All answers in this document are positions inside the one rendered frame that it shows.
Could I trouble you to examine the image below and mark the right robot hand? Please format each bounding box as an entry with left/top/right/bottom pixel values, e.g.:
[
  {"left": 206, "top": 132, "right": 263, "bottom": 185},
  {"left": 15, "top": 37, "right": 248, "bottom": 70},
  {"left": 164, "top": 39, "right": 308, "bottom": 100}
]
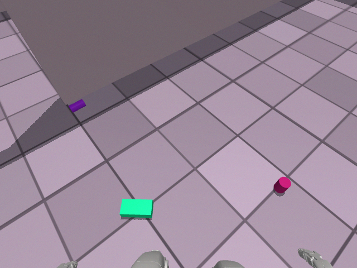
[{"left": 298, "top": 248, "right": 333, "bottom": 268}]

